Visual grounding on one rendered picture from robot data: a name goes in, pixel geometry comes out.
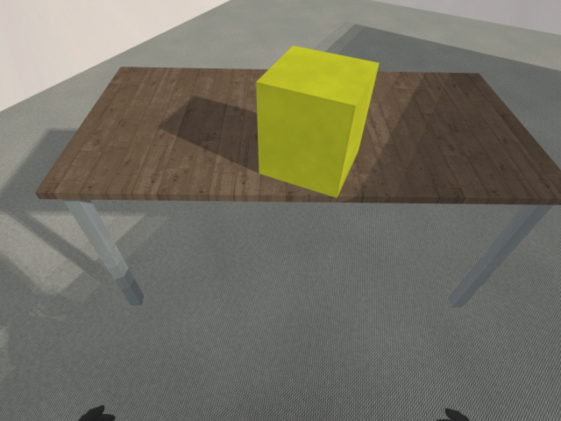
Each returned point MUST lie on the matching table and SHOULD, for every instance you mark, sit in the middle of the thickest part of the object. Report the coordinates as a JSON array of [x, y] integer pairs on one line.
[[191, 134]]

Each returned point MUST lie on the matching carton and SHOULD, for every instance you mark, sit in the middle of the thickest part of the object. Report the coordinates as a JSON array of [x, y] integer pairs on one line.
[[311, 111]]

